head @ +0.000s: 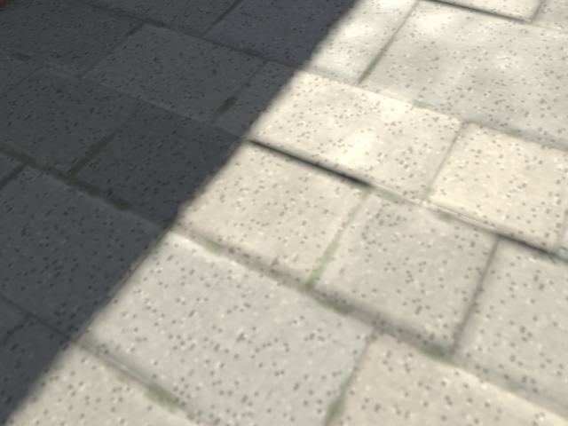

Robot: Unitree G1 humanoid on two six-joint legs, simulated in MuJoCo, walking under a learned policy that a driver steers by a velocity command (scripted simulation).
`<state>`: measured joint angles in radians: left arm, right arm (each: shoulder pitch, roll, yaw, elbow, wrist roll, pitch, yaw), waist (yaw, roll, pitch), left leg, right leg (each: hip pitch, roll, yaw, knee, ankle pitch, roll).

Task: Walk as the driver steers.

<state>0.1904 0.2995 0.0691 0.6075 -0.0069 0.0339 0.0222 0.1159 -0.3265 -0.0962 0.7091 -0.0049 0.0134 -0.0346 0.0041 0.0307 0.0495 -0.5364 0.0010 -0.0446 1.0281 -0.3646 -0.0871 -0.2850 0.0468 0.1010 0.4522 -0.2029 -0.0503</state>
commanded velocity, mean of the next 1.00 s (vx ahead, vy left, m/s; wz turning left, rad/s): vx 0.12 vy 0.00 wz -0.38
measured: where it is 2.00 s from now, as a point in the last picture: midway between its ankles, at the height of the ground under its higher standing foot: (400, 328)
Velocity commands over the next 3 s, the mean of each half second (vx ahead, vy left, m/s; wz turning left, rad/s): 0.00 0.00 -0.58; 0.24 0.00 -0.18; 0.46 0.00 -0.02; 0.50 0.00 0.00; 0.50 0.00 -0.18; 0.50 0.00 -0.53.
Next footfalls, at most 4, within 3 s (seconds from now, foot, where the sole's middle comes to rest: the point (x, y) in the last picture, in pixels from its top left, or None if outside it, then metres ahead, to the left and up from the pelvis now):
0.24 left None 0.07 0.13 -0.78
0.64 right None -0.02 -0.12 -0.78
1.12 left None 0.32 0.03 -0.78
1.64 right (449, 374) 0.55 -0.30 -0.78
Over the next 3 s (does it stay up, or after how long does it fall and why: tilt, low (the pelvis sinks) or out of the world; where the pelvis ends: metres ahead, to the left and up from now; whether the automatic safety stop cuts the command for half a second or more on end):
stays up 1.10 -0.43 0.00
